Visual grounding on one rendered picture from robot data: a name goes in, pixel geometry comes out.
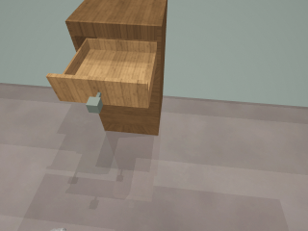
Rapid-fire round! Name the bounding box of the cabinet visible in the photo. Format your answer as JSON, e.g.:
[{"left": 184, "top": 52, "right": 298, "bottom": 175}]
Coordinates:
[{"left": 65, "top": 0, "right": 167, "bottom": 136}]

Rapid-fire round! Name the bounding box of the drawer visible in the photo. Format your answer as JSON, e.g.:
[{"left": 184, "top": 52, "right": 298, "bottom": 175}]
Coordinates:
[{"left": 46, "top": 38, "right": 157, "bottom": 109}]

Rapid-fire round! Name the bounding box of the handle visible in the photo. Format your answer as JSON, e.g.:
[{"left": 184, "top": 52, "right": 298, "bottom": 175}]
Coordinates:
[{"left": 86, "top": 92, "right": 103, "bottom": 114}]

